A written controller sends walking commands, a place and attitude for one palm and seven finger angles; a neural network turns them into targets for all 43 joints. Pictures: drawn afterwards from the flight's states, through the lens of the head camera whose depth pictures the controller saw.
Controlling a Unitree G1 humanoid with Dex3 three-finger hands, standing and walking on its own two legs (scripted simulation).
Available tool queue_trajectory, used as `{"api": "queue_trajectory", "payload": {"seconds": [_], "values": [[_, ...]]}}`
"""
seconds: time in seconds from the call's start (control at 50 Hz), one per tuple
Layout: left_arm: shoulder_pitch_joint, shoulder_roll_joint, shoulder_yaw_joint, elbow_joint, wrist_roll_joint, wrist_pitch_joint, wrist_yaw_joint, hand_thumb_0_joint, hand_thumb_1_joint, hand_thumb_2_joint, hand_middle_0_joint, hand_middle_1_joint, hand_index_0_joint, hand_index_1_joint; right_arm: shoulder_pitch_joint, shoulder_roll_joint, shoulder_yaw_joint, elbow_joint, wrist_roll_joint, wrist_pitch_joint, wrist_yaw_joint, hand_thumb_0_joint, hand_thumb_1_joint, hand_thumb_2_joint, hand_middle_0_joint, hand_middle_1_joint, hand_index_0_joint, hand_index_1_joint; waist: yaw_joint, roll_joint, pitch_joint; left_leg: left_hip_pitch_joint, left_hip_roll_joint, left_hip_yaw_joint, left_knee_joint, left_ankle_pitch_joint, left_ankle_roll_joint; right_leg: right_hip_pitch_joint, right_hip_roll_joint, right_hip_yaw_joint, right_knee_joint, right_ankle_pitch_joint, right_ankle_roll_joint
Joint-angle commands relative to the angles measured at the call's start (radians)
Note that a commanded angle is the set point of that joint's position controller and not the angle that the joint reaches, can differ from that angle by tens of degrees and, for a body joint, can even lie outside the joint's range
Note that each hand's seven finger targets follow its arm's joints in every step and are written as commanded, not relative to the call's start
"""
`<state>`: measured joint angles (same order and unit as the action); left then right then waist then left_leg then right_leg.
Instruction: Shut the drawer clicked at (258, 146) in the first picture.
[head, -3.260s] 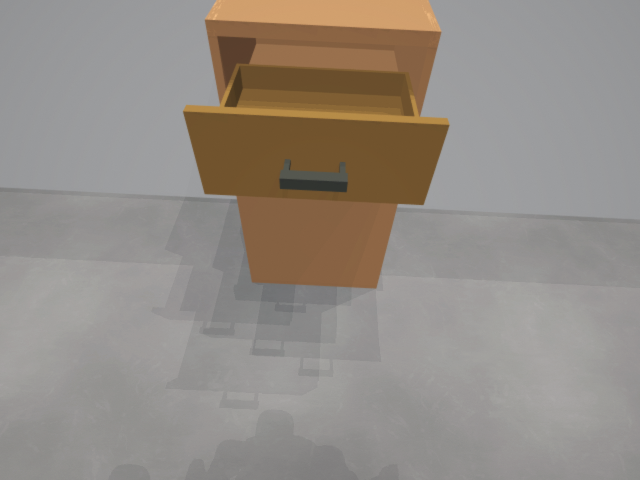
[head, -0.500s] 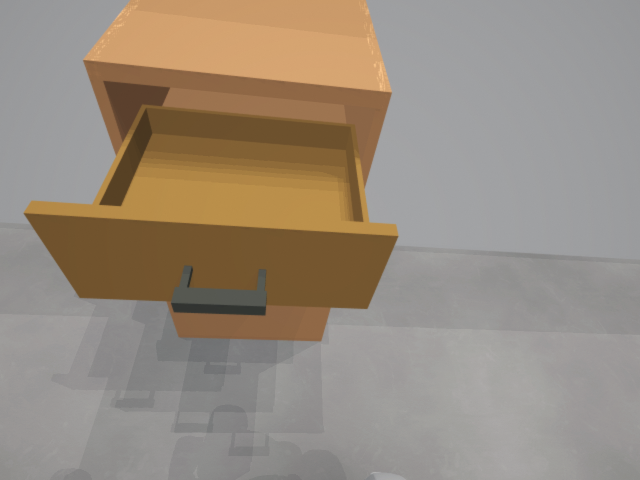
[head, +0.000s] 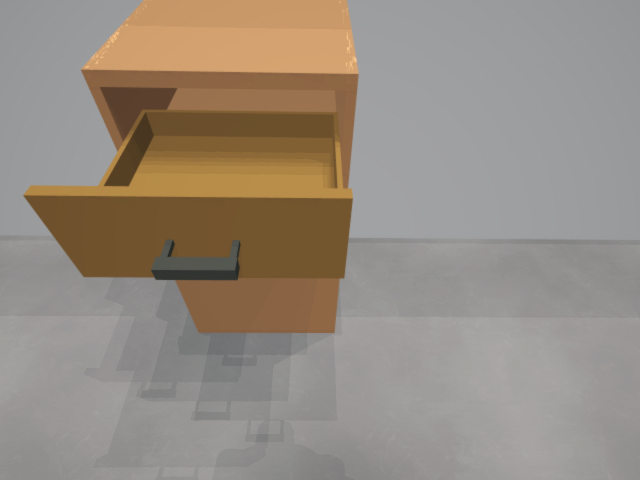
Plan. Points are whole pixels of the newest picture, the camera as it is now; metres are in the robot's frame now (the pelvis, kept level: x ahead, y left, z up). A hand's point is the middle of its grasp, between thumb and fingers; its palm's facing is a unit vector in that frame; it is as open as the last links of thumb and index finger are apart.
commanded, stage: come to a stop and stand still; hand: left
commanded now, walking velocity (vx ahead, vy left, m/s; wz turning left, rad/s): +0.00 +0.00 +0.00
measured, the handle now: (199, 257) +0.40 +0.20 +0.04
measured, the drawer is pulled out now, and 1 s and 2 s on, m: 0.28 0.28 0.28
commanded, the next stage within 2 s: look again from close up in 0.48 s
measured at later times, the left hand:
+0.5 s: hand out of the picture -0.11 +0.17 -0.17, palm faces +0.06 -0.99 -0.15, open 7.4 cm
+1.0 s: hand out of the picture +0.02 +0.22 -0.16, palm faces +0.01 -0.97 -0.24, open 7.3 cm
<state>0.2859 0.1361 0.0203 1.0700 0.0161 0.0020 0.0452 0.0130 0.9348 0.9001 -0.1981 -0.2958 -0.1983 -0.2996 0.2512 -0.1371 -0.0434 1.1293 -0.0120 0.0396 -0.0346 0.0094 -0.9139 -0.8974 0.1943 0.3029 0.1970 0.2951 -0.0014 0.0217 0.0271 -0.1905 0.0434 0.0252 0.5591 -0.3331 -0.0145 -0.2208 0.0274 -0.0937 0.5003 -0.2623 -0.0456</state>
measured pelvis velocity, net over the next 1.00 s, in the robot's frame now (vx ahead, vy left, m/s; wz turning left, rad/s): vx -0.01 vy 0.04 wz -0.02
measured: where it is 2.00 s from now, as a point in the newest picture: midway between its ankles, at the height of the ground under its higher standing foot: outside the picture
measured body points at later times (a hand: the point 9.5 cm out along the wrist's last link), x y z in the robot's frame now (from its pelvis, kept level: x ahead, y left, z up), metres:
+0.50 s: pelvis -0.04 +0.02 +0.01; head -0.04 +0.03 +0.46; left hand -0.11 +0.22 -0.15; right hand -0.08 -0.18 -0.15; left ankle -0.03 +0.12 -0.73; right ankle +0.01 -0.09 -0.73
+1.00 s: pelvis -0.01 +0.04 +0.00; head -0.02 +0.02 +0.45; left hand +0.02 +0.27 -0.14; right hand -0.02 -0.17 -0.16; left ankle -0.03 +0.12 -0.73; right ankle +0.01 -0.09 -0.73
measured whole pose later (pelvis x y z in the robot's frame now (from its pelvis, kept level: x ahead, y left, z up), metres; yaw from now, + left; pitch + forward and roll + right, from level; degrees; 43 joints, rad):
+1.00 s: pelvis -0.01 +0.04 +0.00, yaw -1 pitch -1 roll +1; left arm 0.28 0.15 0.00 1.07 0.01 -0.02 0.04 0.01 0.92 0.90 -0.19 -0.30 -0.19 -0.30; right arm 0.33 -0.15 0.02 1.08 -0.02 -0.03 -0.02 0.02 -0.92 -0.90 0.19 0.30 0.20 0.30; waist -0.01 0.04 -0.01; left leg -0.15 -0.05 0.08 0.44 -0.27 0.06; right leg -0.24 -0.06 -0.03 0.50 -0.24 0.02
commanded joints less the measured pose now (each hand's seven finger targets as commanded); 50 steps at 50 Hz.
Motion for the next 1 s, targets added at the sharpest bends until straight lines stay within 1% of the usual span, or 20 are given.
{"api": "queue_trajectory", "payload": {"seconds": [0.0,0.02,0.04,0.06,0.14,0.24,0.32,0.48,0.54,0.56,0.58,0.6,0.62,0.64,0.68,0.72,0.78,0.84,0.88,0.98], "values": [[0.060,0.077,0.008,-0.008,-0.010,-0.011,0.001,0.000,0.900,0.900,-0.200,-0.300,-0.200,-0.300,0.077,-0.071,0.007,0.007,0.000,-0.045,-0.014,0.000,-0.900,-0.900,0.200,0.300,0.200,0.300,0.012,0.017,-0.032,0.112,0.101,-0.078,-0.181,0.341,0.038,-0.012,-0.133,0.156,-0.125,0.216,0.010],[0.071,0.066,0.006,-0.001,-0.007,-0.008,0.001,0.000,0.900,0.900,-0.200,-0.300,-0.200,-0.300,0.062,-0.086,0.007,0.006,-0.001,-0.047,-0.015,0.000,-0.900,-0.900,0.200,0.300,0.200,0.300,0.023,0.027,-0.032,0.089,0.122,-0.084,-0.178,0.342,0.047,0.013,-0.120,0.149,-0.141,0.164,0.023],[0.053,0.075,0.004,0.014,-0.009,-0.003,-0.001,0.000,0.900,0.900,-0.200,-0.300,-0.200,-0.300,0.040,-0.075,0.013,0.014,0.000,-0.051,-0.015,0.000,-0.900,-0.900,0.200,0.300,0.200,0.300,0.021,0.113,-0.008,0.037,0.111,-0.096,-0.215,0.313,0.055,0.042,-0.123,0.127,-0.133,0.153,0.033],[0.047,0.084,0.004,0.024,-0.008,0.002,-0.003,0.000,0.900,0.900,-0.200,-0.300,-0.200,-0.300,0.026,-0.073,0.017,0.012,0.002,-0.049,-0.013,0.000,-0.900,-0.900,0.200,0.300,0.200,0.300,0.026,0.126,0.023,-0.020,0.108,-0.103,-0.260,0.219,0.054,0.072,-0.115,0.117,-0.130,0.114,0.041],[0.096,0.070,-0.004,0.053,0.000,0.007,-0.009,0.000,0.900,0.900,-0.200,-0.300,-0.200,-0.300,0.035,-0.072,0.019,0.003,0.000,-0.038,-0.011,0.000,-0.900,-0.900,0.200,0.300,0.200,0.300,0.031,0.042,0.126,-0.095,0.073,-0.096,-0.323,-0.052,0.049,0.035,-0.116,0.136,-0.191,-0.002,0.043],[0.125,0.064,-0.002,0.057,0.006,0.007,-0.012,0.000,0.900,0.900,-0.200,-0.300,-0.200,-0.300,0.081,-0.077,0.014,-0.004,-0.005,-0.031,-0.006,0.000,-0.900,-0.900,0.200,0.300,0.200,0.300,0.020,-0.009,0.153,-0.107,0.054,-0.096,-0.332,-0.155,0.057,-0.038,-0.114,0.142,-0.215,-0.116,0.048],[0.149,0.057,0.000,0.053,0.005,0.001,-0.012,0.000,0.900,0.900,-0.200,-0.300,-0.200,-0.300,0.106,-0.074,0.014,-0.013,-0.004,-0.032,-0.004,0.000,-0.900,-0.900,0.200,0.300,0.200,0.300,0.017,-0.028,0.114,-0.098,0.050,-0.096,-0.319,-0.150,0.062,-0.044,-0.110,0.147,-0.214,-0.132,0.048],[0.178,0.041,0.000,0.055,0.003,-0.008,-0.008,0.000,0.900,0.900,-0.200,-0.300,-0.200,-0.300,0.153,-0.049,0.018,-0.003,-0.002,-0.039,-0.002,0.000,-0.900,-0.900,0.200,0.300,0.200,0.300,0.013,-0.059,0.099,-0.102,0.041,-0.088,-0.280,-0.084,0.061,-0.070,-0.122,0.163,-0.204,-0.122,0.042],[0.180,0.037,-0.002,0.055,0.001,-0.011,-0.007,0.000,0.900,0.900,-0.200,-0.300,-0.200,-0.300,0.164,-0.042,0.022,0.004,-0.001,-0.047,-0.004,0.000,-0.900,-0.900,0.200,0.300,0.200,0.300,0.013,-0.037,0.074,-0.089,0.050,-0.088,-0.280,-0.034,0.062,-0.044,-0.123,0.151,-0.184,-0.045,0.037],[0.200,0.081,-0.024,0.071,0.017,-0.036,0.030,0.000,0.900,0.900,-0.200,-0.300,-0.200,-0.300,0.020,-0.094,0.035,-0.078,-0.002,-0.065,0.016,0.000,-0.900,-0.900,0.200,0.300,0.200,0.300,0.048,0.062,0.121,-0.157,0.054,0.004,-0.080,0.047,0.010,-0.048,-0.164,0.138,-0.132,0.096,0.019],[0.168,0.133,-0.009,0.031,0.007,-0.040,0.019,0.000,0.900,0.900,-0.200,-0.300,-0.200,-0.300,0.081,-0.036,0.034,-0.103,-0.002,-0.053,0.021,0.000,-0.900,-0.900,0.200,0.300,0.200,0.300,-0.001,0.014,0.013,-0.105,-0.019,-0.021,-0.052,-0.034,0.011,-0.074,-0.190,0.228,-0.187,-0.182,-0.008],[0.130,0.127,-0.001,0.012,0.009,-0.041,0.013,0.000,0.900,0.900,-0.200,-0.300,-0.200,-0.300,0.146,-0.035,0.032,-0.091,-0.005,-0.061,0.019,0.000,-0.900,-0.900,0.200,0.300,0.200,0.300,-0.032,0.033,0.001,-0.064,-0.009,-0.034,-0.086,0.002,0.027,-0.130,-0.194,0.216,-0.158,-0.239,-0.024],[0.116,0.140,0.001,0.002,0.006,-0.044,0.010,0.000,0.900,0.900,-0.200,-0.300,-0.200,-0.300,0.178,-0.037,0.037,-0.080,-0.011,-0.064,0.021,0.000,-0.900,-0.900,0.200,0.300,0.200,0.300,-0.030,0.042,-0.069,-0.010,-0.005,-0.030,-0.075,0.057,0.024,-0.110,-0.181,0.180,-0.124,-0.158,-0.033],[0.105,0.109,-0.006,0.000,0.003,-0.043,0.006,0.000,0.900,0.900,-0.200,-0.300,-0.200,-0.300,0.194,-0.038,0.036,-0.085,-0.005,-0.067,0.018,0.000,-0.900,-0.900,0.200,0.300,0.200,0.300,-0.038,0.051,-0.040,-0.049,0.021,-0.059,-0.119,0.023,0.034,-0.112,-0.156,0.161,-0.106,-0.169,-0.022],[0.115,0.073,-0.012,-0.001,0.003,-0.037,0.001,0.000,0.900,0.900,-0.200,-0.300,-0.200,-0.300,0.170,-0.057,0.037,-0.096,-0.003,-0.073,0.014,0.000,-0.900,-0.900,0.200,0.300,0.200,0.300,-0.015,0.058,0.021,-0.153,0.053,-0.126,-0.210,-0.036,0.057,-0.061,-0.116,0.124,-0.060,-0.098,-0.006],[0.112,0.069,-0.012,-0.006,0.005,-0.033,-0.002,0.000,0.900,0.900,-0.200,-0.300,-0.200,-0.300,0.151,-0.065,0.037,-0.107,-0.005,-0.077,0.014,0.000,-0.900,-0.900,0.200,0.300,0.200,0.300,0.002,0.017,0.061,-0.199,0.056,-0.148,-0.249,-0.016,0.062,-0.025,-0.108,0.103,-0.036,-0.023,-0.005],[0.111,0.056,-0.018,-0.004,0.000,-0.036,-0.004,0.000,0.900,0.900,-0.200,-0.300,-0.200,-0.300,0.160,-0.084,0.041,-0.103,-0.001,-0.086,0.011,0.000,-0.900,-0.900,0.200,0.300,0.200,0.300,0.005,-0.033,0.102,-0.191,0.058,-0.145,-0.274,0.018,0.066,-0.009,-0.111,0.114,-0.047,0.032,0.001],[0.096,0.062,-0.015,-0.014,-0.001,-0.033,-0.003,0.000,0.900,0.900,-0.200,-0.300,-0.200,-0.300,0.160,-0.089,0.045,-0.094,-0.003,-0.091,0.008,0.000,-0.900,-0.900,0.200,0.300,0.200,0.300,0.008,-0.027,0.097,-0.144,0.057,-0.125,-0.270,0.126,0.063,0.004,-0.118,0.112,-0.049,0.089,0.006],[0.090,0.072,-0.015,-0.012,-0.003,-0.031,-0.002,0.000,0.900,0.900,-0.200,-0.300,-0.200,-0.300,0.157,-0.093,0.048,-0.081,-0.002,-0.089,0.008,0.000,-0.900,-0.900,0.200,0.300,0.200,0.300,0.008,-0.034,0.102,-0.121,0.051,-0.111,-0.266,0.147,0.060,0.006,-0.125,0.117,-0.063,0.095,0.008],[0.066,0.094,-0.011,-0.025,-0.006,-0.032,-0.003,0.000,0.900,0.900,-0.200,-0.300,-0.200,-0.300,0.140,-0.103,0.049,-0.070,-0.003,-0.089,0.007,0.000,-0.900,-0.900,0.200,0.300,0.200,0.300,0.004,-0.049,0.059,-0.058,0.043,-0.083,-0.243,0.238,0.057,0.036,-0.135,0.126,-0.071,0.158,0.009]]}}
